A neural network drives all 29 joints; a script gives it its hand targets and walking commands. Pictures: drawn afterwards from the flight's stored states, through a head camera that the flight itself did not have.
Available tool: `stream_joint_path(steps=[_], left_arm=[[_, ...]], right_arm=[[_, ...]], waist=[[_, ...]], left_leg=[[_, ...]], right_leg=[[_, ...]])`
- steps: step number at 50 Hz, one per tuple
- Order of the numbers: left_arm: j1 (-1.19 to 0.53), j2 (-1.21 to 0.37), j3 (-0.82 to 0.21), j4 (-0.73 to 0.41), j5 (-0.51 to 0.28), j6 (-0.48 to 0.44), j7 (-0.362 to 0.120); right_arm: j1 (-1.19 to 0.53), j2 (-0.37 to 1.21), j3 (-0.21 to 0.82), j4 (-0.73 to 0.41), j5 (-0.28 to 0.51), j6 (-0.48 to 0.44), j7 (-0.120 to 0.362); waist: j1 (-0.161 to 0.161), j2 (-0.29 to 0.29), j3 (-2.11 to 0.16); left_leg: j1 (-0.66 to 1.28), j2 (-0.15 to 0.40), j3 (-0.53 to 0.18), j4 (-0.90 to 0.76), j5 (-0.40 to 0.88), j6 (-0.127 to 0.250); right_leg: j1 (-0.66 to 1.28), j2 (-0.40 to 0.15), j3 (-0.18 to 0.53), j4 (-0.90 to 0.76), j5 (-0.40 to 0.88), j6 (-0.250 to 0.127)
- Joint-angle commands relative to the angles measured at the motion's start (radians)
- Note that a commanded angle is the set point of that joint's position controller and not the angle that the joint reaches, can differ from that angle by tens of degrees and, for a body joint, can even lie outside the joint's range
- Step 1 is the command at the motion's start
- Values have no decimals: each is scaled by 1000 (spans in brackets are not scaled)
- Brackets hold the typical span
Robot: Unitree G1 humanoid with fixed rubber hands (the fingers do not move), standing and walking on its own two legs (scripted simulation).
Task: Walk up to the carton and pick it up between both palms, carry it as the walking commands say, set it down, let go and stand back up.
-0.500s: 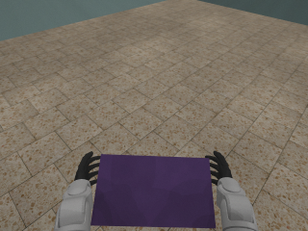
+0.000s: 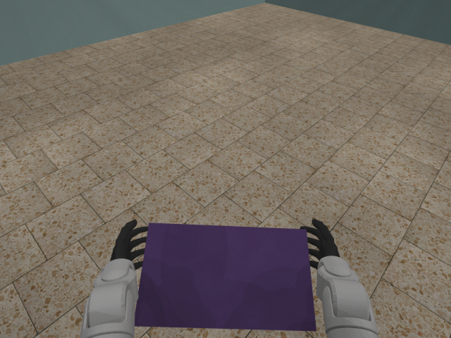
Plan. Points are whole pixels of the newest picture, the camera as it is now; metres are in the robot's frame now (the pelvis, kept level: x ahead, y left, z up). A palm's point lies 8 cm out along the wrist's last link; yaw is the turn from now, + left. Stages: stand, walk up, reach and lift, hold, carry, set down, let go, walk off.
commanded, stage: carry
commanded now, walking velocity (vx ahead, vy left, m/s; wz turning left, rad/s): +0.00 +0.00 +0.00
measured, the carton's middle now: (224, 278) +0.28 +0.00 -0.07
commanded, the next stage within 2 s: none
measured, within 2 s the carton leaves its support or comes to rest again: neither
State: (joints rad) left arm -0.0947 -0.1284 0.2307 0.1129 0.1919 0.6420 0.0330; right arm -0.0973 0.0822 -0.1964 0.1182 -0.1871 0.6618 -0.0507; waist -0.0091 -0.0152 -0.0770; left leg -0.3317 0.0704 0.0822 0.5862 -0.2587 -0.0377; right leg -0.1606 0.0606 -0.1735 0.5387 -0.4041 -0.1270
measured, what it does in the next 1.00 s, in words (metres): stands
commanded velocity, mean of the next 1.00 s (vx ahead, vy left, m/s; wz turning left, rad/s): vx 0.00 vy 0.00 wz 0.00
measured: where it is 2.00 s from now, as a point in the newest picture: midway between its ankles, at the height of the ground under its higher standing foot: outside the picture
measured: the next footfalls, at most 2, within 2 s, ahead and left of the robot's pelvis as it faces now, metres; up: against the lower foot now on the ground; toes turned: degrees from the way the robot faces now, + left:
none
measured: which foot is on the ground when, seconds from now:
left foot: down 0.00-1.00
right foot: down 0.00-1.00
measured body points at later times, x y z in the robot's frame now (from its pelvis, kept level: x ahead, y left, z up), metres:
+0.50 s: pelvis +0.00 +0.01 +0.00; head -0.01 +0.01 +0.45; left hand +0.28 +0.19 +0.02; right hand +0.28 -0.18 +0.02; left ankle +0.03 +0.15 -0.73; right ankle -0.06 -0.02 -0.73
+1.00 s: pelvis -0.01 +0.01 +0.00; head -0.01 +0.01 +0.45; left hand +0.27 +0.18 +0.01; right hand +0.27 -0.19 +0.02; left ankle +0.03 +0.15 -0.73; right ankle -0.06 -0.02 -0.73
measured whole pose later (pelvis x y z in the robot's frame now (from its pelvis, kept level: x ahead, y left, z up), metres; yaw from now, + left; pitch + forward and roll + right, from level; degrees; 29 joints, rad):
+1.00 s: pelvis -0.01 +0.01 +0.00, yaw +0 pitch +2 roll +1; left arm -0.11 -0.13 0.23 0.13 0.18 0.63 0.06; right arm -0.12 0.07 -0.19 0.14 -0.19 0.66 -0.06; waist -0.01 -0.02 -0.06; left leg -0.36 0.07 0.08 0.58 -0.24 -0.03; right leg -0.20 0.06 -0.17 0.54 -0.39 -0.12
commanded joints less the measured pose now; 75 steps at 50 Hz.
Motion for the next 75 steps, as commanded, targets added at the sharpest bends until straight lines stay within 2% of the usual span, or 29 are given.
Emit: stream_joint_path(steps=[1,3,4,7,8,9,10,11,13,16,19,21,22,25,27,29,30,31,35,39,45,52,56,58,64,65,70,72,75], left_arm=[[-543,-729,-637,-75,-241,-6,-281],[-519,-736,-640,-38,-229,-14,-288],[-507,-763,-690,-128,-263,-7,-289],[-464,-752,-581,65,-197,-28,-293],[-501,-773,-645,-75,-249,-44,-293],[-540,-776,-638,-38,-245,-46,-295],[-578,-816,-734,-210,-318,-34,-296],[-561,-801,-683,-79,-268,-32,-300],[-518,-796,-658,-40,-247,-44,-296],[-486,-790,-653,-16,-230,-45,-292],[-488,-826,-719,-108,-285,-34,-304],[-431,-794,-630,15,-220,-35,-293],[-501,-789,-667,-81,-254,-43,-295],[-474,-778,-647,-1,-218,-66,-297],[-503,-789,-660,-28,-229,-58,-291],[-523,-810,-685,-85,-278,-51,-296],[-489,-806,-674,-34,-239,-55,-297],[-528,-811,-721,-136,-287,-49,-297],[-480,-780,-660,-8,-237,-25,-298],[-525,-819,-693,-59,-283,-46,-302],[-553,-814,-682,-69,-249,-33,-290],[-499,-825,-701,-80,-268,-31,-302],[-543,-816,-684,-60,-245,-26,-298],[-513,-803,-693,-97,-269,-34,-297],[-523,-811,-692,-87,-268,-34,-301],[-518,-829,-684,-35,-267,-34,-306],[-573,-822,-680,-24,-253,-24,-304],[-566,-825,-679,-35,-264,-30,-304],[-558,-858,-696,-63,-284,-32,-309]], right_arm=[[-484,791,624,-53,245,-14,308],[-443,812,598,4,233,-21,318],[-558,816,682,-196,297,-31,314],[-476,796,567,24,196,-46,311],[-496,831,623,-90,249,-63,314],[-460,837,602,-17,224,-58,315],[-559,868,724,-245,318,-51,314],[-494,851,660,-74,250,-46,319],[-449,848,628,-21,239,-57,321],[-474,823,636,-74,239,-71,320],[-533,853,713,-196,298,-58,325],[-473,822,632,-70,237,-52,317],[-508,821,658,-145,261,-62,316],[-465,824,637,-50,225,-86,323],[-446,832,642,-39,239,-75,327],[-528,844,687,-138,284,-72,323],[-478,838,658,-96,243,-75,328],[-505,834,692,-184,276,-70,318],[-469,824,650,-46,238,-44,323],[-523,857,691,-124,279,-71,319],[-559,845,664,-114,277,-58,326],[-520,852,692,-141,276,-54,323],[-513,843,650,-65,252,-48,325],[-491,846,679,-110,277,-51,322],[-487,856,694,-106,273,-52,320],[-566,850,687,-127,274,-62,320],[-511,851,650,-33,250,-44,328],[-525,870,658,-52,260,-49,331],[-551,891,695,-106,280,-55,324]], waist=[[8,-8,-232],[7,7,-208],[8,8,-229],[8,-47,-256],[6,0,-253],[12,21,-258],[4,-1,-269],[9,-50,-261],[10,41,-292],[9,39,-313],[6,-37,-279],[12,-60,-300],[4,-31,-288],[13,22,-350],[11,67,-312],[7,-37,-292],[11,11,-291],[4,-16,-286],[9,-56,-236],[14,-14,-265],[4,15,-269],[3,-40,-281],[4,77,-277],[7,-22,-280],[6,27,-288],[8,-26,-280],[5,52,-262],[0,-16,-255],[2,0,-238]], left_leg=[[71,41,-48,-25,131,57],[115,45,-50,-58,134,59],[93,50,-52,-52,145,70],[103,57,-59,-44,191,74],[136,49,-56,-47,227,68],[112,50,-63,-45,217,70],[143,59,-64,-60,220,79],[97,56,-70,-37,255,78],[131,69,-72,-51,287,90],[165,84,-88,-55,400,94],[134,63,-54,-20,305,73],[102,60,-56,-32,234,84],[122,63,-72,-44,299,84],[157,75,-86,-15,440,90],[155,76,-86,-41,384,90],[112,62,-75,-45,247,87],[111,59,-63,-23,255,78],[104,54,-67,-36,255,80],[52,34,-42,12,123,62],[79,46,-54,18,270,59],[88,53,-55,-32,222,65],[88,39,-44,1,229,61],[130,63,-55,7,333,68],[98,61,-54,-2,228,67],[121,70,-69,2,364,80],[119,63,-71,13,292,84],[136,71,-81,-39,298,83],[144,66,-81,-58,222,95],[117,59,-75,-63,208,90]], right_leg=[[66,-240,202,-131,705,83],[0,-229,189,-136,573,89],[50,-227,181,-140,574,94],[60,-222,192,-121,650,100],[44,-220,168,-102,699,101],[40,-217,184,-113,645,100],[51,-205,168,-100,597,88],[58,-210,173,-114,654,102],[56,-203,188,-91,634,80],[46,-187,153,-60,550,75],[59,-207,172,-72,716,94],[79,-218,186,-87,677,88],[69,-214,165,-63,679,79],[59,-182,158,-49,638,67],[22,-174,164,-56,525,56],[42,-193,171,-86,536,67],[51,-200,181,-89,613,70],[36,-196,171,-86,581,68],[38,-245,222,-119,805,109],[50,-216,179,-73,806,107],[64,-214,171,-81,667,88],[82,-230,183,-63,849,105],[48,-207,163,-67,707,87],[64,-212,171,-83,660,89],[44,-199,149,-67,645,79],[49,-204,172,-78,661,88],[2,-187,165,-93,460,75],[-4,-189,173,-100,445,68],[-12,-194,167,-116,394,74]])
